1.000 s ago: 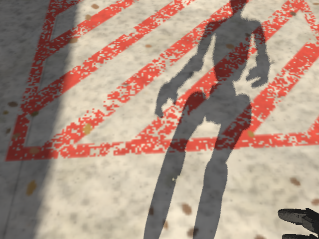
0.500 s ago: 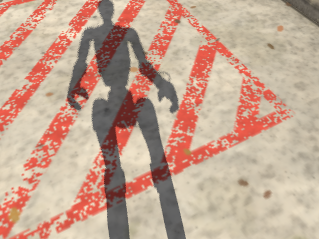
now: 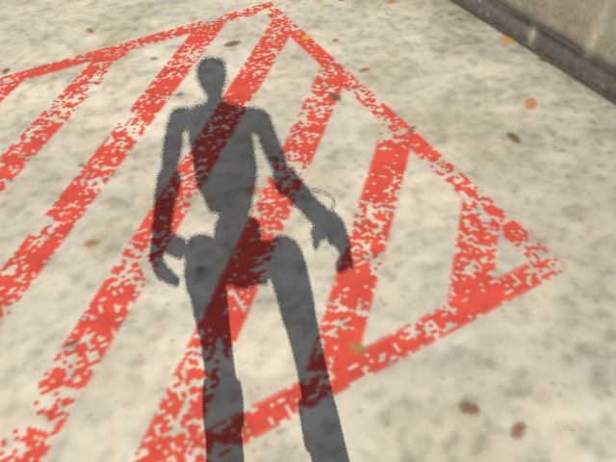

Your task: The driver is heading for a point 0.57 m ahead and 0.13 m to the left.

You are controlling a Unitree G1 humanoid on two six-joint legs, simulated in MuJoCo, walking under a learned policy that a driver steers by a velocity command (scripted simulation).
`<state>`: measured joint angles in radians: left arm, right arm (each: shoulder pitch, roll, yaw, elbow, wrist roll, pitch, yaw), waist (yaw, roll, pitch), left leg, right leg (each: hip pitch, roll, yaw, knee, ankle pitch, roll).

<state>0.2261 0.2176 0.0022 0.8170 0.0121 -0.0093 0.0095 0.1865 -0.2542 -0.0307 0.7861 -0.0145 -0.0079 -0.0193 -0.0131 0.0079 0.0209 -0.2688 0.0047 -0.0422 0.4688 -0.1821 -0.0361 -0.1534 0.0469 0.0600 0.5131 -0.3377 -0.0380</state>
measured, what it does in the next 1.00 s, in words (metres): walks ahead: left foot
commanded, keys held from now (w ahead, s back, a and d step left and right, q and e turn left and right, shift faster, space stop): shift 0.48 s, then w+shift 0.52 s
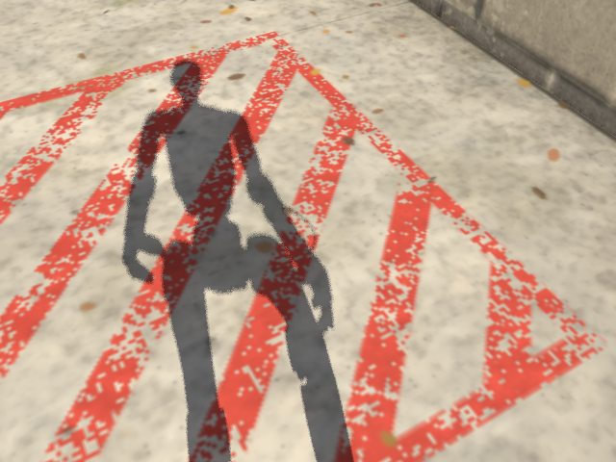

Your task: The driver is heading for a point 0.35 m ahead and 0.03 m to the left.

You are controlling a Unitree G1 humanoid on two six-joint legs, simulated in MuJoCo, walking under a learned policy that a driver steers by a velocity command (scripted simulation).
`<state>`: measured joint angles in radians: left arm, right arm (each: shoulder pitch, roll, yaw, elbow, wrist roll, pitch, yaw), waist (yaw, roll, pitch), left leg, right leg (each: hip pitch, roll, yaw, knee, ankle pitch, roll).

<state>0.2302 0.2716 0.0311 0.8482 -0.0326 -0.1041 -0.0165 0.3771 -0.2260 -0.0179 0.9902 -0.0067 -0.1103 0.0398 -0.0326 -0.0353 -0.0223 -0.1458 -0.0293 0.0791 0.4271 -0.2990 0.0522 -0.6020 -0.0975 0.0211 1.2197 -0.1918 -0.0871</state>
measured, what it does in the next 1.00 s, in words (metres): walks ahead: right foot, then left foot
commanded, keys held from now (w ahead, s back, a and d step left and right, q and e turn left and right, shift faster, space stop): w+shift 0.16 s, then shift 0.84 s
